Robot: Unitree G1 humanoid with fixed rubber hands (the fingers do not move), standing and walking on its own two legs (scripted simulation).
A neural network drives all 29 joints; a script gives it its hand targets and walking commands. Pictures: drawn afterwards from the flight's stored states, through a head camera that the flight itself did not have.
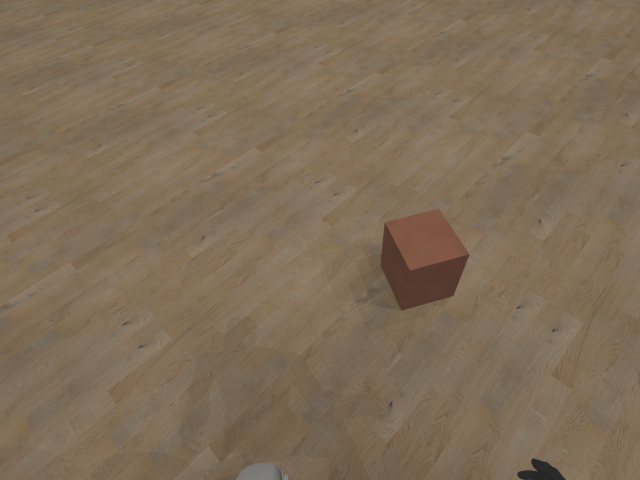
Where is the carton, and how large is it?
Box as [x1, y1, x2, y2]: [381, 209, 469, 309]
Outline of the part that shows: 439,209 385,222 381,266 401,309 405,309 453,295 469,254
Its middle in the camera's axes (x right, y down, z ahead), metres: +0.35 +0.08 +1.36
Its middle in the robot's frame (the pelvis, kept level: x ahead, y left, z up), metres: +0.89 -0.26 -0.65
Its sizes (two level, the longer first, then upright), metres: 0.210 0.200 0.250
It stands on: the floor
